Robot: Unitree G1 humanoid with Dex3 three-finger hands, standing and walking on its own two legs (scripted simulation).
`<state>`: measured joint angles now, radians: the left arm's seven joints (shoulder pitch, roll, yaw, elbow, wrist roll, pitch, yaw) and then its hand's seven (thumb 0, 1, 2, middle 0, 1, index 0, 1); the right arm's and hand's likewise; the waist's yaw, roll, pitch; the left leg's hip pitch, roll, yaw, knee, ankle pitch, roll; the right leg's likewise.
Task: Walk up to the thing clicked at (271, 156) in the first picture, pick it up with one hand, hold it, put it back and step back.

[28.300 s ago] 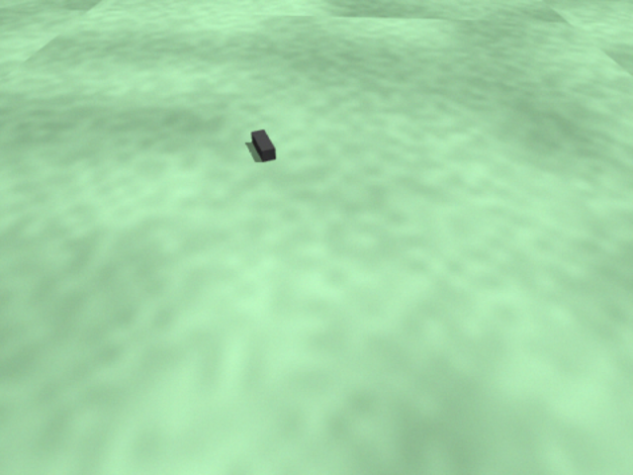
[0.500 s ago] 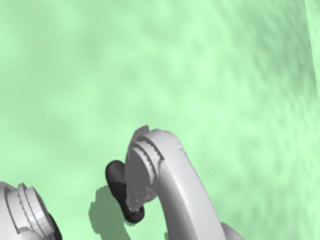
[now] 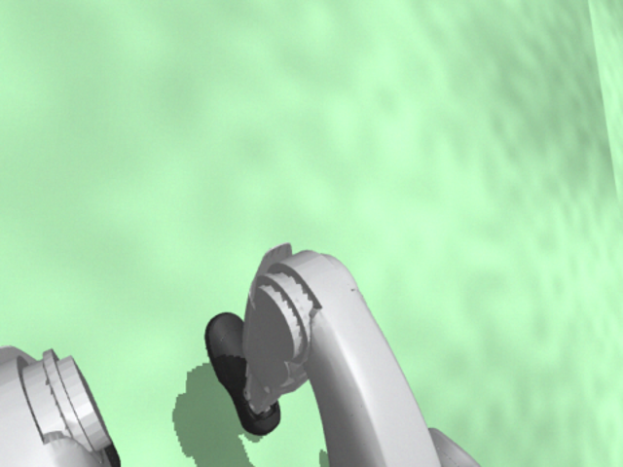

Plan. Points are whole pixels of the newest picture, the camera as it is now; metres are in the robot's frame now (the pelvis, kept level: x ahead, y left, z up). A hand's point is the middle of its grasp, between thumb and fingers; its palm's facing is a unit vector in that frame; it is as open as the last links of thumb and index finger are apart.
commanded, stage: close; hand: left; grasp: from above
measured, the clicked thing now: out of the picture +0.49 +0.34 -0.27
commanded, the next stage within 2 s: settle in 0.94 s
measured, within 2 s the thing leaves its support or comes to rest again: leaves its support in 1.36 s
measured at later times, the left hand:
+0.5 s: hand out of the picture +0.47 +0.33 -0.25, palm faces -0.45 -0.12 -0.89, open 10.7 cm
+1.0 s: hand out of the picture +0.48 +0.33 -0.25, palm faces -0.44 -0.12 -0.89, open 10.5 cm
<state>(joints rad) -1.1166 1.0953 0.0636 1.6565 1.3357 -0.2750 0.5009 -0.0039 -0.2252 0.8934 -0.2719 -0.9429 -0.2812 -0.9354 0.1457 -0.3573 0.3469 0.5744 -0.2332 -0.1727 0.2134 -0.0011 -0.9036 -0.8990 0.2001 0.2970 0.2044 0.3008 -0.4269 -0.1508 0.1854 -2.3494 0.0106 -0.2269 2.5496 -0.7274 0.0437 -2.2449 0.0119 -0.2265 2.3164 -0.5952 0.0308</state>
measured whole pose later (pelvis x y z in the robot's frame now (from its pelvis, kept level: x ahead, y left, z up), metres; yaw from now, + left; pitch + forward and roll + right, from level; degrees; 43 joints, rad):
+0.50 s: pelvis +0.00 +0.00 +0.00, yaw +0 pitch +28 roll -16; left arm -1.13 1.10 0.06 1.69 1.33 -0.26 0.53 -0.01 -0.03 0.67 -0.45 -0.80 -0.48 -0.78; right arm 0.14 -0.35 0.36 0.58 -0.23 -0.19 0.21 0.00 -0.90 -0.90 0.20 0.30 0.20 0.30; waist -0.43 -0.14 0.18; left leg -2.36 0.02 -0.23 2.55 -0.73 0.05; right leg -2.25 0.02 -0.22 2.31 -0.59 0.04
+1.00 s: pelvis +0.00 +0.00 +0.00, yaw +0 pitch +28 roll -16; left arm -1.14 1.10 0.07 1.67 1.33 -0.26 0.52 0.00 -0.10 0.70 -0.54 -0.76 -0.57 -0.75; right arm 0.13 -0.37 0.36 0.57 -0.23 -0.17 0.19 0.00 -0.91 -0.90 0.20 0.30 0.20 0.30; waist -0.43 -0.14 0.19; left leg -2.35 0.02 -0.23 2.55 -0.73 0.05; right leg -2.25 0.02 -0.23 2.31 -0.59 0.03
